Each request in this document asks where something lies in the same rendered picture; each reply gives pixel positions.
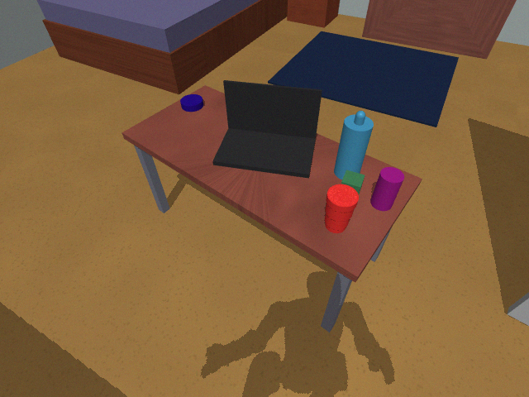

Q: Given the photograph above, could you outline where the coffee table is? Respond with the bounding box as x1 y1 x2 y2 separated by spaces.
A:
122 85 422 332

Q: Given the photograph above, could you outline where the bed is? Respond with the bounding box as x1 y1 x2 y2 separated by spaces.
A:
37 0 288 94

